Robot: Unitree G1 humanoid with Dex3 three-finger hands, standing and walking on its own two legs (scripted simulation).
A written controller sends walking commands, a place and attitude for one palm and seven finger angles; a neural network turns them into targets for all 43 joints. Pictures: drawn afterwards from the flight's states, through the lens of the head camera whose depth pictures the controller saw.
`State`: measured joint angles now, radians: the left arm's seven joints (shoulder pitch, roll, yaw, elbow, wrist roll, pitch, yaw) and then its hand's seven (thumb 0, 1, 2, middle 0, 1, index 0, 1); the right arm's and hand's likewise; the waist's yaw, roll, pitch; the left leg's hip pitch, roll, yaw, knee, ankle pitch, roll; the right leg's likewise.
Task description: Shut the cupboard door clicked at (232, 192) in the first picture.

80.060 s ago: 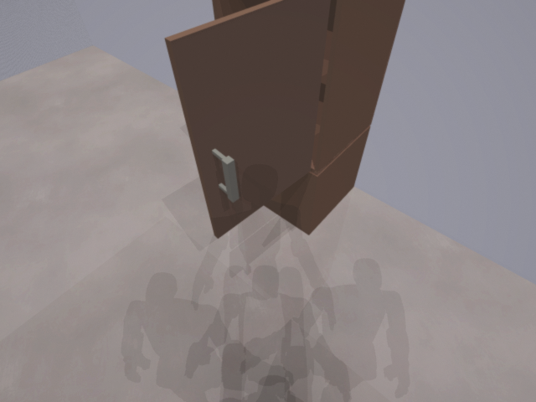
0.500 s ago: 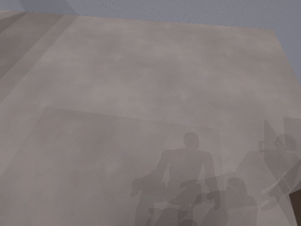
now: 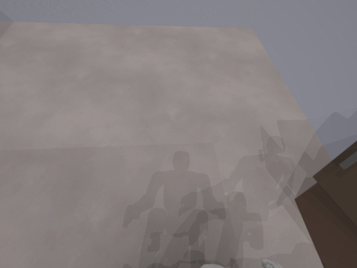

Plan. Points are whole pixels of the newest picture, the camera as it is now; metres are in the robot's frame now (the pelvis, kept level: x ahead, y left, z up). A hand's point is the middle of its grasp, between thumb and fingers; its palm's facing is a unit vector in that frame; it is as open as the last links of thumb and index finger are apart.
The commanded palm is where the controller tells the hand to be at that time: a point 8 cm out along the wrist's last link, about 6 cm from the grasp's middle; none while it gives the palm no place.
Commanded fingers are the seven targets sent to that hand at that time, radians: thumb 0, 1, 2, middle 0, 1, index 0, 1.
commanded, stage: turn to face it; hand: left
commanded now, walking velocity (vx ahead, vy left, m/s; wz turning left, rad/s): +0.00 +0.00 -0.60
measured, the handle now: out of the picture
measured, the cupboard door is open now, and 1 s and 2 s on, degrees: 19 19 19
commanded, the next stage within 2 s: take the last steps up to it in 1.70 s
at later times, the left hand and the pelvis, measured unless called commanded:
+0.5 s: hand out of the picture +0.12 +0.14 -0.15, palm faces -0.24 -0.94 -0.25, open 7.4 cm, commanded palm none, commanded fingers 0.00 0.90 0.90 -0.20 -0.30 -0.20 -0.30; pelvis +0.00 -0.04 +0.01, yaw -16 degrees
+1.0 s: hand (146, 239) +0.21 +0.09 -0.15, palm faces -0.53 -0.80 -0.27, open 7.4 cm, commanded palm none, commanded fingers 0.00 0.90 0.90 -0.20 -0.30 -0.20 -0.30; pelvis +0.00 -0.03 +0.00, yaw -35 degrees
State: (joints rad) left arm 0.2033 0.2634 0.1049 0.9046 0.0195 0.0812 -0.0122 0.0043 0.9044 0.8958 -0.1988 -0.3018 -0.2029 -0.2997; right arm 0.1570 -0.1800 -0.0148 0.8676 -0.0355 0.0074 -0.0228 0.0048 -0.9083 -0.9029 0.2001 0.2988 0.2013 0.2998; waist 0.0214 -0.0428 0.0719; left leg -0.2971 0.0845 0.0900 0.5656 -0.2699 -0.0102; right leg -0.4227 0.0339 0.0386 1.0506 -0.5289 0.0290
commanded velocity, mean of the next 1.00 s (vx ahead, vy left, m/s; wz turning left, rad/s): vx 0.00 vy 0.00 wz -0.60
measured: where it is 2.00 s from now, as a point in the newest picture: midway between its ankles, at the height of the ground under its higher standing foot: outside the picture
